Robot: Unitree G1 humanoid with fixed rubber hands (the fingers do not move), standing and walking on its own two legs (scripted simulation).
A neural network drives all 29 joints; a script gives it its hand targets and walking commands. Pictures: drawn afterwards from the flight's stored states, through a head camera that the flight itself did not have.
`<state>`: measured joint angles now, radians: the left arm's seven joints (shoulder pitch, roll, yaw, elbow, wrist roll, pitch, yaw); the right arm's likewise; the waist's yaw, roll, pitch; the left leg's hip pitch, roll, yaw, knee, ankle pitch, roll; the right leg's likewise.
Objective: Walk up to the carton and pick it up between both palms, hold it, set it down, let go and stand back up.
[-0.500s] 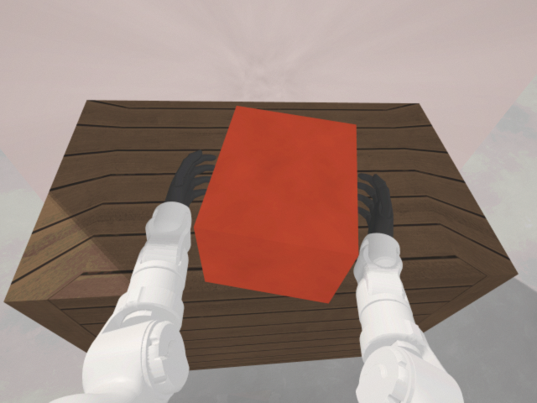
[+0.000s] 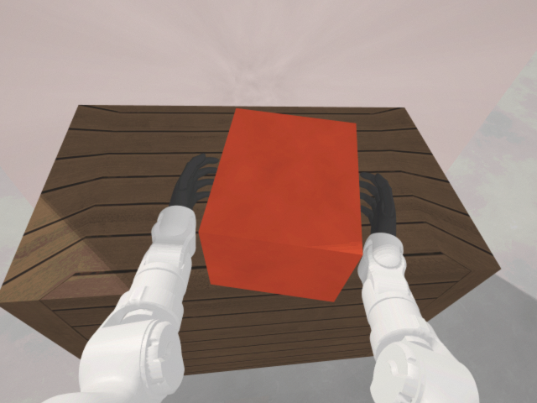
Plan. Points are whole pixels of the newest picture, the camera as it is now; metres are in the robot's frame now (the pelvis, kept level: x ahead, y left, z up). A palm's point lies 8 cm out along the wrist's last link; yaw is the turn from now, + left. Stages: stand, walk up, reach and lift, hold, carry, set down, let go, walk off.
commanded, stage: reach and lift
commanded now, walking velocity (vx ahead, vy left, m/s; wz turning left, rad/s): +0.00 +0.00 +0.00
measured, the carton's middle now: (283, 203) +0.44 -0.02 +0.01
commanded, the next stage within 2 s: none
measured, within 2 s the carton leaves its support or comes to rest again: neither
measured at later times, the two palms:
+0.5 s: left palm (164, 189) +0.38 +0.16 +0.10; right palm (379, 211) +0.37 -0.15 +0.10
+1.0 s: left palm (153, 199) +0.34 +0.16 +0.13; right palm (387, 216) +0.34 -0.15 +0.12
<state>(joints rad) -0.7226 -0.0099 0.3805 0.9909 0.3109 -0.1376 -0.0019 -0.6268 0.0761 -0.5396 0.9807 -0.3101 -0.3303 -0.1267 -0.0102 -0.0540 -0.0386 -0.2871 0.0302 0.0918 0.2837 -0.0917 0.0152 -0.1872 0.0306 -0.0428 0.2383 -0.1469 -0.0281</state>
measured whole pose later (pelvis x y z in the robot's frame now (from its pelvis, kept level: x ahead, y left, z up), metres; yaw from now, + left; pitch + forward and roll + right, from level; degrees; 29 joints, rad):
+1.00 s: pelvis -0.02 +0.00 +0.00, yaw +2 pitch -8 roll +0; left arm -0.59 -0.05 0.27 0.35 0.30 0.51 0.00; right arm -0.62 0.02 -0.23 0.75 0.01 0.07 -0.12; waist -0.04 -0.08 0.07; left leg -0.07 0.01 0.07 0.30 -0.10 0.02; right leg 0.02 0.01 -0.07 0.29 -0.18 -0.02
